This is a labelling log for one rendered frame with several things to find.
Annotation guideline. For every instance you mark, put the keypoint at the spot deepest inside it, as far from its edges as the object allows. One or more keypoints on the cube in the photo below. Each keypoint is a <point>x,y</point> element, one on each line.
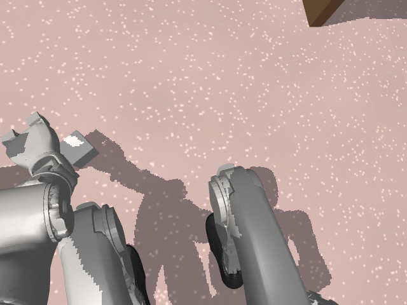
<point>77,149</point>

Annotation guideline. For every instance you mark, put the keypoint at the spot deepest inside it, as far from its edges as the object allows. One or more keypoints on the right robot foot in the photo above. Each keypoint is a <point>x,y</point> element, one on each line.
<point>232,281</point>

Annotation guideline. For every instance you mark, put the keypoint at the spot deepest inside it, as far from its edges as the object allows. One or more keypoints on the left robot hand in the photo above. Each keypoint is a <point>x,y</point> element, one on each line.
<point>40,138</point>

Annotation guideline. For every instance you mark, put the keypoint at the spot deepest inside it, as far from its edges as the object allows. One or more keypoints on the left robot foot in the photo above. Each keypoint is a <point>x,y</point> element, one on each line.
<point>139,275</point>

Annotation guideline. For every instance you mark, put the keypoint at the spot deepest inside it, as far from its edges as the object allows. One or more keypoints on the left robot arm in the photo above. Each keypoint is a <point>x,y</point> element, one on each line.
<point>34,217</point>

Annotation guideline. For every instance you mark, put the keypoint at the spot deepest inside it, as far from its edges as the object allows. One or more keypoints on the right robot hand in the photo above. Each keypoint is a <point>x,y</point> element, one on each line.
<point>316,299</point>

